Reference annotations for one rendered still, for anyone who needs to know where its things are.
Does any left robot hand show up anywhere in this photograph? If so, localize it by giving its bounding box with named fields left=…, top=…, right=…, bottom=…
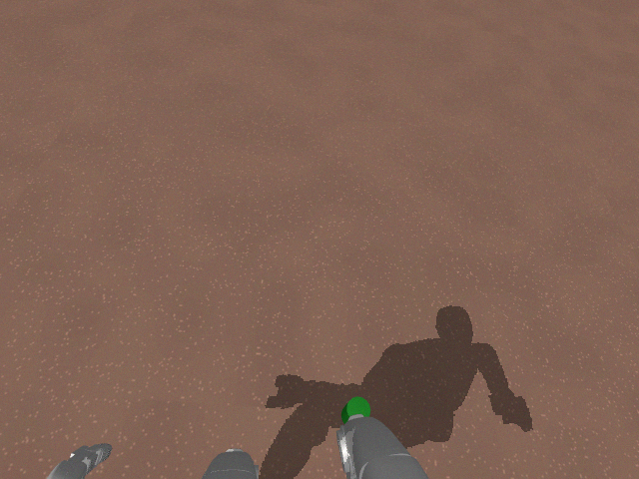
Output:
left=47, top=443, right=112, bottom=479

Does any can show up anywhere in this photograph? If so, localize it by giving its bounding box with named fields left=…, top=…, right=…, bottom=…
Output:
left=341, top=397, right=370, bottom=424

